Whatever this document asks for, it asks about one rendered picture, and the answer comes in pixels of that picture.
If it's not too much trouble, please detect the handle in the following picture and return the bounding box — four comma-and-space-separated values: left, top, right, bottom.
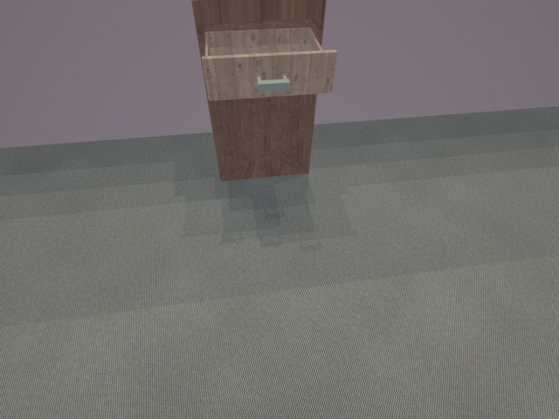
257, 74, 290, 92

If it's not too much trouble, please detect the cabinet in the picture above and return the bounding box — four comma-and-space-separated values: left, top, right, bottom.
191, 0, 327, 182

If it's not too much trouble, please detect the drawer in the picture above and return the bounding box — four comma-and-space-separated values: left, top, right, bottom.
202, 28, 337, 101

